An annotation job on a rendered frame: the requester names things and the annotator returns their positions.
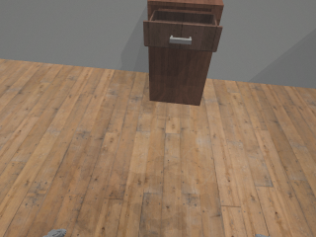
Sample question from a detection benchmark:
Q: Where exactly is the handle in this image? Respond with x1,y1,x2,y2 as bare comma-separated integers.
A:
169,36,192,44

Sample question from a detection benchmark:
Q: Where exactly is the cabinet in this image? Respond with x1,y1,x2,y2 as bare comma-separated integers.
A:
147,0,224,106

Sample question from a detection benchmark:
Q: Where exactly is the drawer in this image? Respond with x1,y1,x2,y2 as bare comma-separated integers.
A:
143,10,223,52

